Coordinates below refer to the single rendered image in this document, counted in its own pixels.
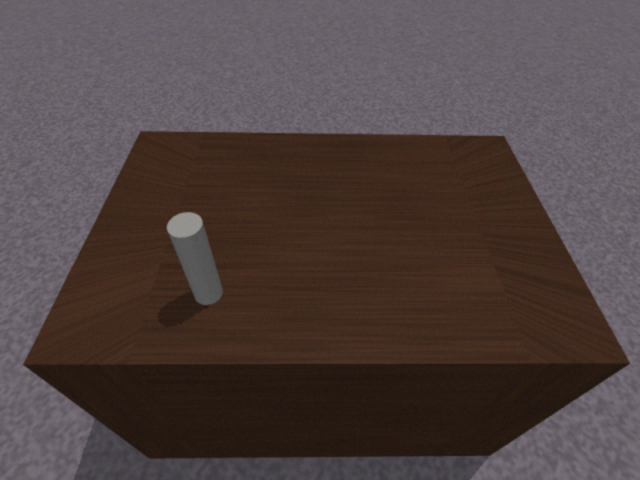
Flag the can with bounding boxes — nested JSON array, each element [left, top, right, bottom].
[[167, 212, 223, 305]]

